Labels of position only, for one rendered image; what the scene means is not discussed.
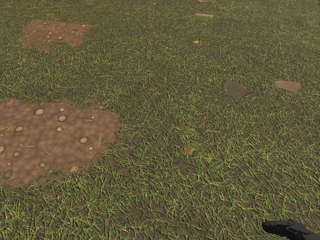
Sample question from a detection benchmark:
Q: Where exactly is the right robot hand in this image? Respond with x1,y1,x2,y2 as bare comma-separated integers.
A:
262,219,320,240

